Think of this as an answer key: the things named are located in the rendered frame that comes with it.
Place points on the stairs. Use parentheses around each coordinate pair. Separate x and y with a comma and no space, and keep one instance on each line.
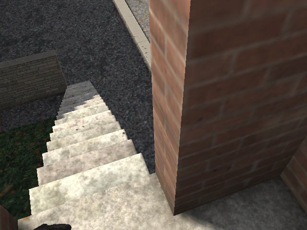
(88,153)

